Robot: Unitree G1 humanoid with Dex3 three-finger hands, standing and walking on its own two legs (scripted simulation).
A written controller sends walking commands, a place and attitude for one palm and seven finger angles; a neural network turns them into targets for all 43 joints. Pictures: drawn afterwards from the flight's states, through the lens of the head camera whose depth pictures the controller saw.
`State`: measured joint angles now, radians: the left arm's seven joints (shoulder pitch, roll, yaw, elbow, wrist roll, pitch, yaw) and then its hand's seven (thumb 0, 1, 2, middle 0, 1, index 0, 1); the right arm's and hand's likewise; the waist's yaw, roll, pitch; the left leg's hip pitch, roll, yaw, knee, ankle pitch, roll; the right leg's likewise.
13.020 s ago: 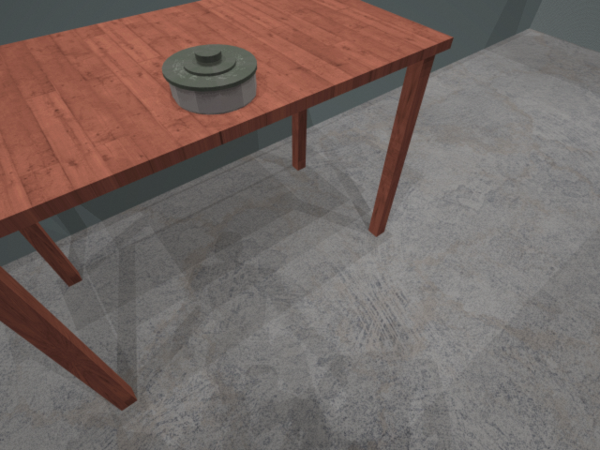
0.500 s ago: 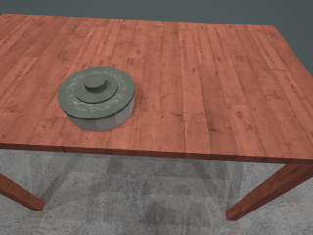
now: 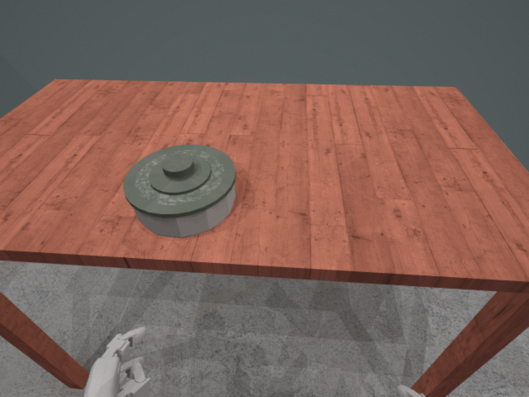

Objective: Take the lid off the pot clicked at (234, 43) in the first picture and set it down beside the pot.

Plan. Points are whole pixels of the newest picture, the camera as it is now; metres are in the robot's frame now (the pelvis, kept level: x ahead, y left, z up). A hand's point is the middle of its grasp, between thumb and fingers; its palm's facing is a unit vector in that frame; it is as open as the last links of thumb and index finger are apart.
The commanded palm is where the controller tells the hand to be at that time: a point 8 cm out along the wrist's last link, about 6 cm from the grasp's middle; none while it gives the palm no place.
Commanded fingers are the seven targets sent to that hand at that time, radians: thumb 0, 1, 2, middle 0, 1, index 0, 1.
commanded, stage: lift the closed hand beside the body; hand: left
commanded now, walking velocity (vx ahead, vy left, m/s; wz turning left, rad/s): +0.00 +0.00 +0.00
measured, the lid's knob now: (178, 165) +0.44 +0.18 +0.15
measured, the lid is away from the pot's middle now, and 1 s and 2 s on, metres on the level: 0.00 0.00 0.00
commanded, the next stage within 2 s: raise the hand higher, near the body in 0.42 s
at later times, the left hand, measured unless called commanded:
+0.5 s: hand (83, 386) +0.12 +0.21 +0.10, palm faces +0.33 -0.86 -0.40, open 3.1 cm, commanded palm +0.06 +0.24 +0.14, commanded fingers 0.00 0.90 0.90 -1.30 -1.50 -1.30 -1.50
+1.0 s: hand (62, 328) +0.15 +0.22 +0.17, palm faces +0.35 -0.82 -0.45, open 3.1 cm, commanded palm +0.09 +0.25 +0.20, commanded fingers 0.00 0.90 0.90 -1.30 -1.50 -1.30 -1.50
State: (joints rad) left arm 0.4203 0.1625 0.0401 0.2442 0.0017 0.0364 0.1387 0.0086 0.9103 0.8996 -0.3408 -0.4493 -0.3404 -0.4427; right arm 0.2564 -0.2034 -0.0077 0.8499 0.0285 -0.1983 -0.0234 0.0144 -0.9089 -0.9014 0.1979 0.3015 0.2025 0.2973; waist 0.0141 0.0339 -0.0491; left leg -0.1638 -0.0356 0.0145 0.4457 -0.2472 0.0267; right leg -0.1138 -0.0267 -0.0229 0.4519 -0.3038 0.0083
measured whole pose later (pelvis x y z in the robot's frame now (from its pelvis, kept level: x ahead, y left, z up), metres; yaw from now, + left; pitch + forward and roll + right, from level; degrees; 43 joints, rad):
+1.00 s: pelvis -0.01 -0.01 +0.00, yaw -1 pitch -4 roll -1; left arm 0.66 0.34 0.30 -0.60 -0.03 -0.14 0.06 0.01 0.89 0.90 -1.31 -1.50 -1.31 -1.49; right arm 0.16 -0.20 0.00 0.61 0.01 -0.21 -0.06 0.02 -0.90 -0.90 0.20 0.30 0.20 0.30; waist 0.08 0.05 0.00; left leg -0.13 0.00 0.01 0.46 -0.25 0.01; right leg -0.06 0.01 -0.02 0.42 -0.28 -0.01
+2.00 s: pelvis -0.04 -0.01 +0.00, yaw +2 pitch -2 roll +0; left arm 0.06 0.78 0.14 -0.40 0.68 0.13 -0.36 0.00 0.23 1.35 -1.15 -0.74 -1.15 -0.73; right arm 0.07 -0.29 0.05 0.56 0.06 0.04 -0.03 0.01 -0.90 -0.90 0.20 0.30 0.20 0.30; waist 0.10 0.14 0.00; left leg -0.25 -0.02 -0.02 0.46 -0.18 0.02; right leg -0.18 -0.01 -0.06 0.45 -0.24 0.00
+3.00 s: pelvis -0.06 -0.01 +0.00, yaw +0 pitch -1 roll +0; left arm -0.53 0.70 -0.05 0.11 0.78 0.22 -0.48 0.00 -0.36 1.66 -0.88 -0.08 -0.89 -0.08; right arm 0.13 -0.29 0.05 0.56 0.09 0.05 0.00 0.01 -0.90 -0.90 0.20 0.30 0.20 0.30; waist 0.04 0.13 0.00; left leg -0.28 -0.03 0.01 0.45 -0.15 0.02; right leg -0.24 -0.02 -0.03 0.50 -0.23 -0.01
